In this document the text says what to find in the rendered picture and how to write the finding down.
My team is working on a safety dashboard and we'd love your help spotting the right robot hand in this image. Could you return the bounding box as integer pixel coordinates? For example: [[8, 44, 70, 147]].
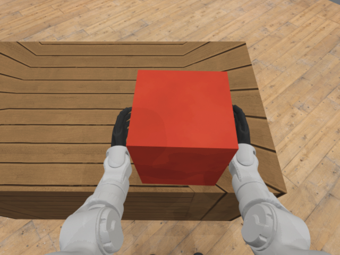
[[232, 105, 251, 145]]

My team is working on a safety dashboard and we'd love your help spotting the robot right upper arm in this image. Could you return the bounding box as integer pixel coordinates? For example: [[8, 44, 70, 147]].
[[241, 203, 332, 255]]

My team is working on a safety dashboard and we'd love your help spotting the carton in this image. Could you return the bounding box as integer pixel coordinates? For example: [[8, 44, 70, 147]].
[[126, 70, 239, 186]]

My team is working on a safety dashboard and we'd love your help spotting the left robot forearm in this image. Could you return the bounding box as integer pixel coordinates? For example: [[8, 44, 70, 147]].
[[59, 146, 132, 251]]

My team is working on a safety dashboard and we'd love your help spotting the pedestal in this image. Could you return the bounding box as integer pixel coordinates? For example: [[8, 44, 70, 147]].
[[0, 41, 287, 221]]

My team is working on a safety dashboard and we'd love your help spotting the robot left upper arm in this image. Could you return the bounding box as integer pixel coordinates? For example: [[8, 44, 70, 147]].
[[45, 207, 124, 255]]

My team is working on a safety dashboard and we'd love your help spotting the right robot forearm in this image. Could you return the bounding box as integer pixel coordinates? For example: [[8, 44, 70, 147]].
[[228, 143, 292, 221]]

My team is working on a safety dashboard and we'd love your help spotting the left robot hand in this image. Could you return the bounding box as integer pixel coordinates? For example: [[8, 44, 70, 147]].
[[111, 107, 132, 147]]

